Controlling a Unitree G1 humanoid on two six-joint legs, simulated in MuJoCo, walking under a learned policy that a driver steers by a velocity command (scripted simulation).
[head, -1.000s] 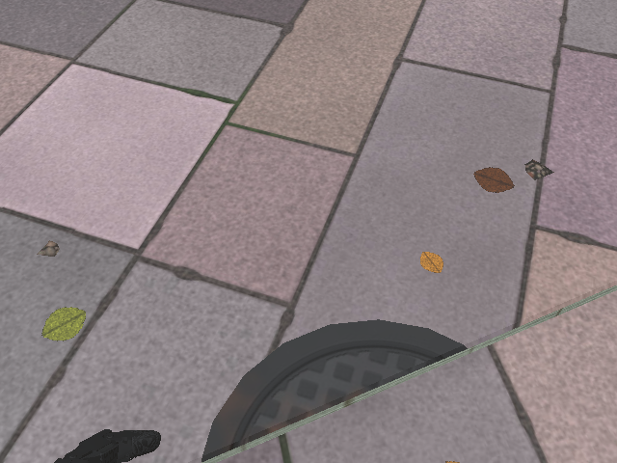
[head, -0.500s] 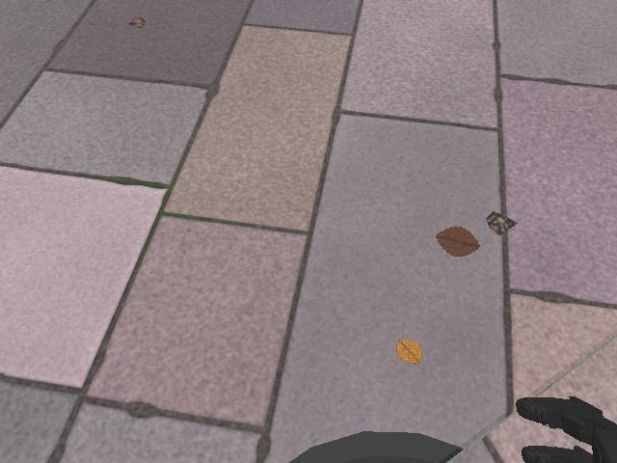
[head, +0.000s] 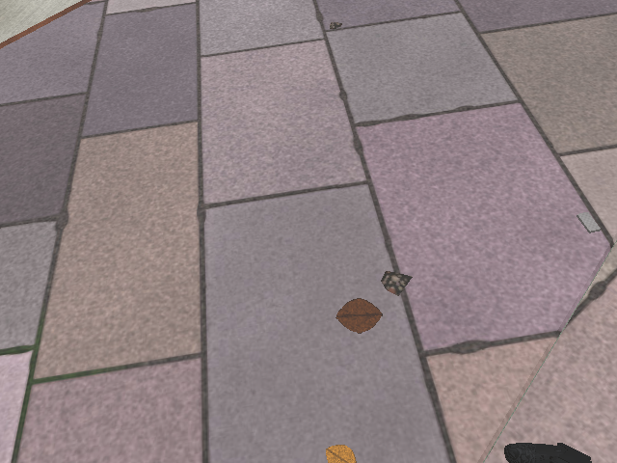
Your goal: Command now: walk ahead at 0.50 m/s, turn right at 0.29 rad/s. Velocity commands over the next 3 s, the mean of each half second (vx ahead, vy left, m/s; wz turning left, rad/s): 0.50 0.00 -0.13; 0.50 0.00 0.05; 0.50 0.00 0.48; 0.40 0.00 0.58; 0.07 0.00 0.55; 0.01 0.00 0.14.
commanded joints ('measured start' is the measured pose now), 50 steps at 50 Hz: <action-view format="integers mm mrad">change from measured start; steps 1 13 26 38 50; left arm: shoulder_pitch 9 -190 -467 -167 -282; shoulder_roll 191 183 128 286 207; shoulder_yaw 48 70 62 120 90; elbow -53 -131 -177 -127 -70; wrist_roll -5 -35 -12 -7 17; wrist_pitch -17 -63 -44 -78 -103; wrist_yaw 32 -21 -11 -45 -27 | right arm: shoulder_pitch -266 144 269 284 160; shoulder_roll -14 -130 -191 -217 -139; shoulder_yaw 7 -57 -69 -64 -57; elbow -158 20 120 149 89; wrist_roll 1 1 7 4 22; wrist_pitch -34 -26 -30 25 28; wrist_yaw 23 -8 -27 -43 -28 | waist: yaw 19 -94 -115 73 -74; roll -124 -17 -20 12 -115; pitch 80 -18 67 -205 47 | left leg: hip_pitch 23 726 695 728 142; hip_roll -43 185 70 63 31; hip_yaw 79 -550 -122 -36 -162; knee -297 -1023 -1167 -498 -218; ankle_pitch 106 -288 141 605 135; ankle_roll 16 261 235 135 22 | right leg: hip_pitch -8 -573 -582 122 -73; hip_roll -200 -65 -132 -115 -244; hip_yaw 143 107 7 32 8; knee -300 835 244 14 -359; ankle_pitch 636 86 502 401 523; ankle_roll -139 -7 75 -105 -154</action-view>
